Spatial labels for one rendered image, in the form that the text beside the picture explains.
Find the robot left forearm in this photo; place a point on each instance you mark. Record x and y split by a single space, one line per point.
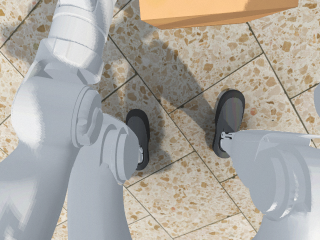
75 44

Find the right robot shin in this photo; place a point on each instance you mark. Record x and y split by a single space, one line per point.
246 144

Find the robot shin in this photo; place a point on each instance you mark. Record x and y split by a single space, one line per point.
138 156
246 144

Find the carton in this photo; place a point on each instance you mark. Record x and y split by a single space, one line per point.
177 14

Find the robot left upper arm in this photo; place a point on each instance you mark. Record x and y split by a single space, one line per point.
53 119

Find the left robot shin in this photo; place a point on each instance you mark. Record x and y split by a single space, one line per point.
138 156

